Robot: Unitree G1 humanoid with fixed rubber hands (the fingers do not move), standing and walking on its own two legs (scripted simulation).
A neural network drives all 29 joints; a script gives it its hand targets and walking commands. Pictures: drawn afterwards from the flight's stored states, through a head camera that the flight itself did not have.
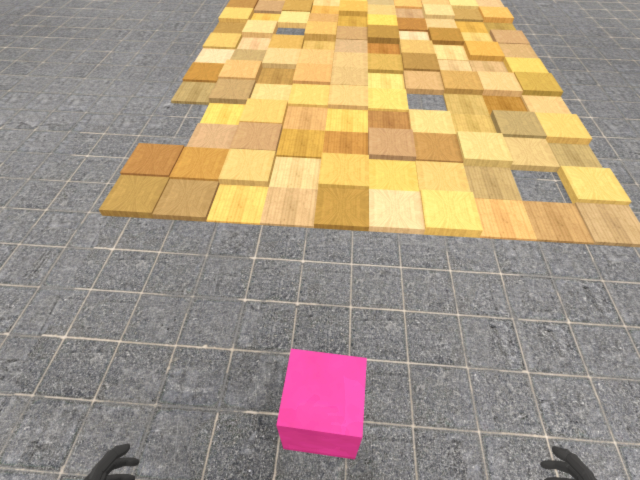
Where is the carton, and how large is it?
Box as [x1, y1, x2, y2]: [276, 349, 366, 458]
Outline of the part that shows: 291,349 276,425 283,448 354,458 362,436 366,358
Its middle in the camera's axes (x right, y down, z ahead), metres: +0.00 +0.47 +1.08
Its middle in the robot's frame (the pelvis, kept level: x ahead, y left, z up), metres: +0.40 +0.02 -0.66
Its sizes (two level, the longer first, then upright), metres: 0.210 0.200 0.250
